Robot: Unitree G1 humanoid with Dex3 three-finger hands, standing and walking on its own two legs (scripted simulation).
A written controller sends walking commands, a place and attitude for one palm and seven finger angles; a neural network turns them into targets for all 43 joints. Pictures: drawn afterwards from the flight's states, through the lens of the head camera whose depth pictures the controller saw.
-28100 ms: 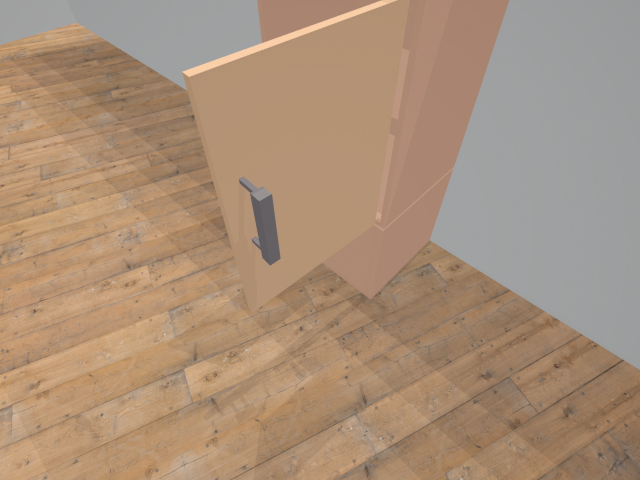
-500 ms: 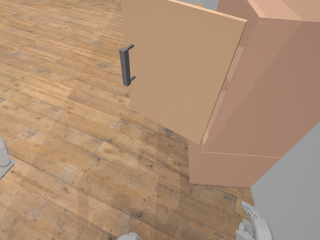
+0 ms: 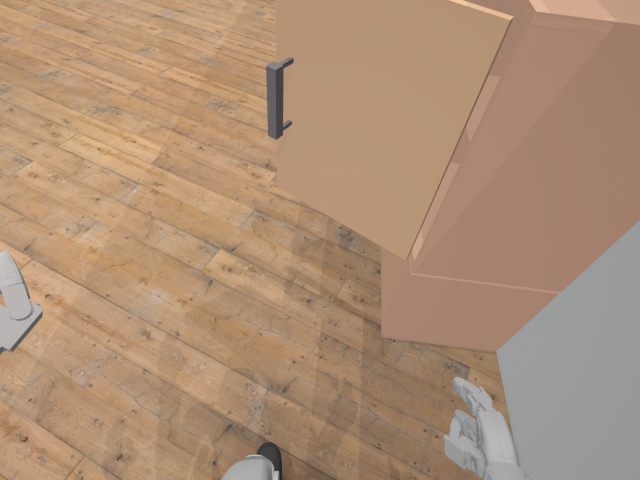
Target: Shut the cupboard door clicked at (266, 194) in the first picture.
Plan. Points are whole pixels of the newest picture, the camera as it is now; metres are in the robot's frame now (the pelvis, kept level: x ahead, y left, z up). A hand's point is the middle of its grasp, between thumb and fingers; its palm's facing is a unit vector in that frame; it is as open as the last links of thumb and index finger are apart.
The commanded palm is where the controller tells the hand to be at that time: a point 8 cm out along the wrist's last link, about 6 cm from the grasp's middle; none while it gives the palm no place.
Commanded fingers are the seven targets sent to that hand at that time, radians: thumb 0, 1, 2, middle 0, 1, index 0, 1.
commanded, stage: stop stepping back and stand still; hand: left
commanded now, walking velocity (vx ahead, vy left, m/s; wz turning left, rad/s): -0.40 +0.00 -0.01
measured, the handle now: (281, 98) +0.86 +0.20 -0.01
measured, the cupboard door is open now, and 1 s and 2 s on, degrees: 61 61 61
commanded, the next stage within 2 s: let the arm hang, fingers relaxed in 0.92 s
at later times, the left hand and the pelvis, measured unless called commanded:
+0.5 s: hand (28, 357) +0.16 +0.26 +0.18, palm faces +0.31 -0.84 -0.44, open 7.5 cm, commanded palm +0.10 +0.31 +0.19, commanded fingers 0.00 0.90 0.90 -0.20 -0.30 -0.20 -0.30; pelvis -0.05 +0.02 +0.01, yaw -3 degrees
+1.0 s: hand out of the picture +0.18 +0.31 +0.18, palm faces +0.38 -0.81 -0.44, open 7.4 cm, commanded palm none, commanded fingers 0.00 0.90 0.90 -0.20 -0.30 -0.20 -0.30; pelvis -0.03 +0.05 +0.01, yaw -3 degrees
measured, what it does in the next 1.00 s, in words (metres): steps on the spot: left foot, then right foot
